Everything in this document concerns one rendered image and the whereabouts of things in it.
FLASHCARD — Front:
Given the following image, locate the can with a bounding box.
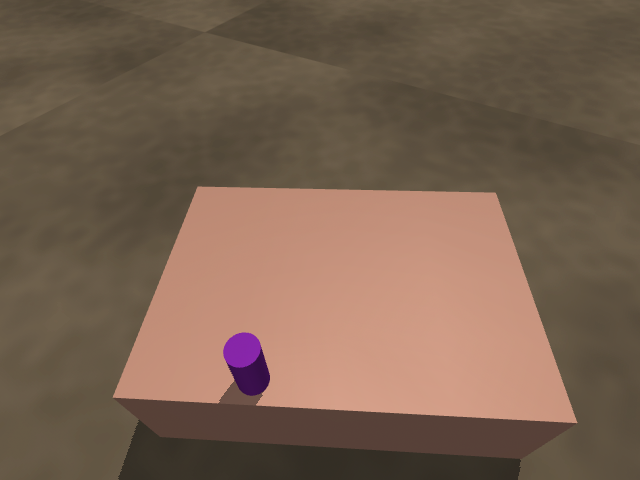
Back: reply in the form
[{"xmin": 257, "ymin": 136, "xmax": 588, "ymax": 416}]
[{"xmin": 223, "ymin": 332, "xmax": 270, "ymax": 396}]

